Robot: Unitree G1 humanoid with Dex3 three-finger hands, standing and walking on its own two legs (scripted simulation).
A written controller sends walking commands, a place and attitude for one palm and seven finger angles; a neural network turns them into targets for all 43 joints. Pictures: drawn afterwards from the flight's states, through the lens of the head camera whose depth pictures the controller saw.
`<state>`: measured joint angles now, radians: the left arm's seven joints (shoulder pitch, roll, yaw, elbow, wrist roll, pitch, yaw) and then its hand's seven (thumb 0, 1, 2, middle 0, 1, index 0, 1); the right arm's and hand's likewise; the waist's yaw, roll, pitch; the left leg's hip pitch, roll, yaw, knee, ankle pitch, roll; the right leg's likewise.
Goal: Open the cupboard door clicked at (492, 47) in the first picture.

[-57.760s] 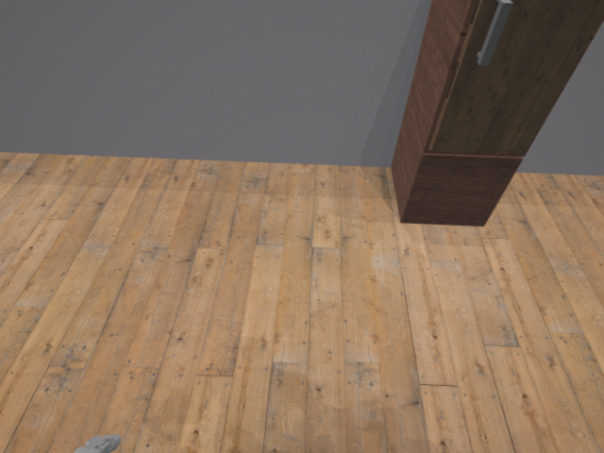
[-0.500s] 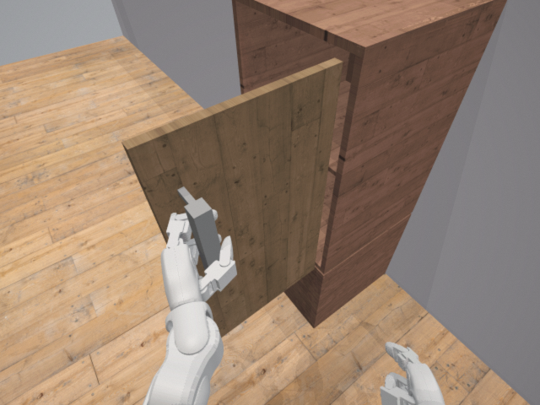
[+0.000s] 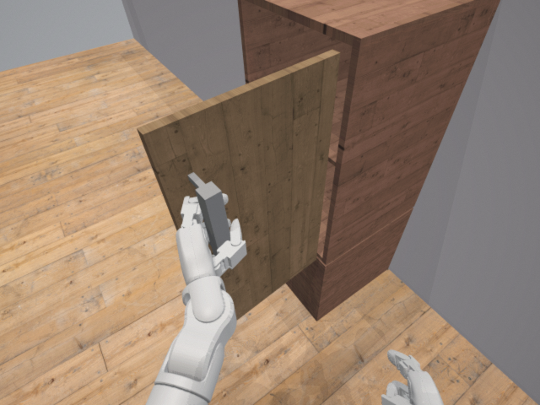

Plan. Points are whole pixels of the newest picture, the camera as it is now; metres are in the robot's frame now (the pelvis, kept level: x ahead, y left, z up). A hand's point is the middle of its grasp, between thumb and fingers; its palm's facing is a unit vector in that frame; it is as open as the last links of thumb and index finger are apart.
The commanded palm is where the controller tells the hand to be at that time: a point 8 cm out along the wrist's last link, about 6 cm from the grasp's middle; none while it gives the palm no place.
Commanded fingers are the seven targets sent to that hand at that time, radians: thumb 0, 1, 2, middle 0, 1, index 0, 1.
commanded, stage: open thumb and fingers to let go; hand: left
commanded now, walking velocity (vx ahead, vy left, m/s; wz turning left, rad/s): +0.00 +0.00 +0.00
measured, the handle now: (210, 220) +0.36 +0.12 +0.10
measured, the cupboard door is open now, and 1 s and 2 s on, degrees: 94 95 97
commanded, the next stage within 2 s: slide the hand sideways off the handle in 0.86 s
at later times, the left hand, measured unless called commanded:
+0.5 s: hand (235, 237) +0.33 +0.07 +0.10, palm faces +0.36 -0.93 -0.02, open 11.5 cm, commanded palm +0.28 +0.11 +0.09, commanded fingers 0.00 -0.50 0.30 -0.28 -1.10 -0.28 -1.10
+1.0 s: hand (233, 240) +0.32 +0.08 +0.10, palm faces +0.34 -0.94 -0.04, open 14.5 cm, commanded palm +0.28 +0.11 +0.09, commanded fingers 0.00 -0.50 0.30 -0.15 -0.30 -0.15 -0.30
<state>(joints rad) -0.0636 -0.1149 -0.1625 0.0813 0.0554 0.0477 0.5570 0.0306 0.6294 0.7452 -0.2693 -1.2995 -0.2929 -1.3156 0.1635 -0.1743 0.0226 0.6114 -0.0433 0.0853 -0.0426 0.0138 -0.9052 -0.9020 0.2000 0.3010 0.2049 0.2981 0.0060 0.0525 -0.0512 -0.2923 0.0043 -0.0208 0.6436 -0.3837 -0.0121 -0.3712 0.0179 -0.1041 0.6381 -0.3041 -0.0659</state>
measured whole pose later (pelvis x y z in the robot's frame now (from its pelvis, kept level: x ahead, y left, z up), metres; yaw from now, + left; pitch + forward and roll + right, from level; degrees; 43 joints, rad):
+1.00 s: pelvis -0.02 +0.02 +0.00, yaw +0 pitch +2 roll +0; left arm -0.20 -0.13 -0.20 0.21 0.09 0.00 0.59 -0.01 -0.50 0.30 -0.45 -0.66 -0.40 -0.73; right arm 0.15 -0.17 0.02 0.64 -0.04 0.07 -0.03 0.01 -0.91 -0.90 0.20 0.30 0.20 0.30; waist 0.03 0.04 -0.05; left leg -0.35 -0.02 -0.01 0.68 -0.37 0.01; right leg -0.42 -0.01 -0.10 0.66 -0.28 -0.04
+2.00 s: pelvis +0.01 +0.01 +0.00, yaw -1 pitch +2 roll +0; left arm 0.40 0.15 -0.01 -0.26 -0.16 -0.10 -0.10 -0.01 -0.50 0.30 -0.18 -0.31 -0.18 -0.31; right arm 0.22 -0.21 0.05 0.53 0.02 -0.13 -0.05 0.02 -0.90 -0.90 0.20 0.30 0.21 0.30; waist 0.03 0.05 -0.05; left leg -0.30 0.00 -0.01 0.68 -0.42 0.00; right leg -0.38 0.02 -0.09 0.66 -0.32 -0.05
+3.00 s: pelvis +0.00 +0.03 +0.01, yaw +0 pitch -3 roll -1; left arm 0.49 0.28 0.16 -0.40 -0.05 -0.07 0.08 -0.01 -0.19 0.43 -0.17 -0.30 -0.16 -0.30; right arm 0.21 -0.22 0.06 0.61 0.00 -0.20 -0.09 0.02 -0.90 -0.90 0.20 0.30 0.21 0.30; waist 0.06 0.05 0.02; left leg -0.12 -0.01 -0.01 0.52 -0.34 0.02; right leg -0.19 0.01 -0.09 0.48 -0.24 -0.03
